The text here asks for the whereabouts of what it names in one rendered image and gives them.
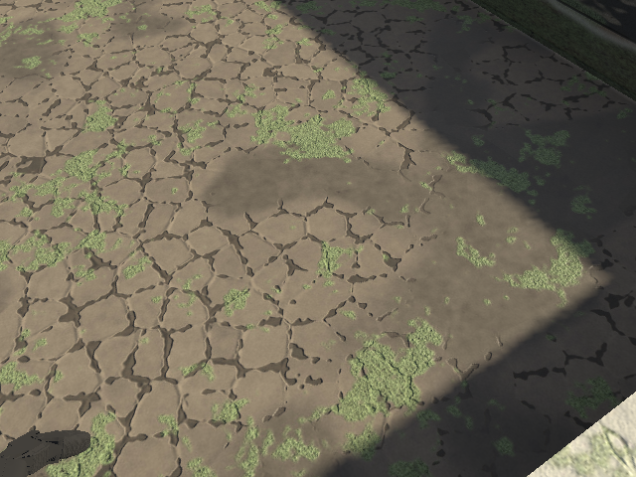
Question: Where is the left robot hand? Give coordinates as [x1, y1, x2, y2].
[0, 430, 90, 477]

